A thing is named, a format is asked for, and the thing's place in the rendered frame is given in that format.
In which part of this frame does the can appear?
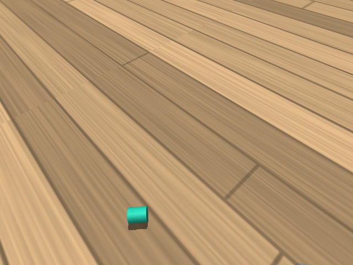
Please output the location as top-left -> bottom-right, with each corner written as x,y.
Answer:
127,206 -> 148,224

